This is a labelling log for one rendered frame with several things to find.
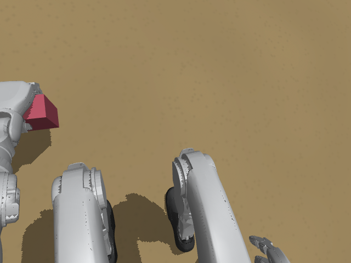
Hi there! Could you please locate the left robot foot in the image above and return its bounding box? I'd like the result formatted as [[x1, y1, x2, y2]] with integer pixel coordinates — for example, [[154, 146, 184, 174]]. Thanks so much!
[[106, 200, 117, 263]]

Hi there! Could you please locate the right robot foot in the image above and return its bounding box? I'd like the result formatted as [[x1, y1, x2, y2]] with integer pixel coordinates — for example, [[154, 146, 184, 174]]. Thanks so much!
[[166, 187, 195, 252]]

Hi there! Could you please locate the right robot hand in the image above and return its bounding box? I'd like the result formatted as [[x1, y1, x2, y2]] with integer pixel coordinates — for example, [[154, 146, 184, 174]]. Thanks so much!
[[249, 236, 290, 263]]

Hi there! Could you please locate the left robot arm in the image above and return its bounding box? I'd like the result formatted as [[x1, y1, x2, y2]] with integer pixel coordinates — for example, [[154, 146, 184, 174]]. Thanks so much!
[[0, 108, 23, 263]]

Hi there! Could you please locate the carton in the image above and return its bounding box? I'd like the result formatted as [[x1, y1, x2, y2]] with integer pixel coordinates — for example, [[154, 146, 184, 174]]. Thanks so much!
[[23, 94, 59, 131]]

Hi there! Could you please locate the left robot hand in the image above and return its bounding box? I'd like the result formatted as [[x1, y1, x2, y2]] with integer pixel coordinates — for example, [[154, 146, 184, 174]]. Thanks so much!
[[0, 81, 43, 133]]

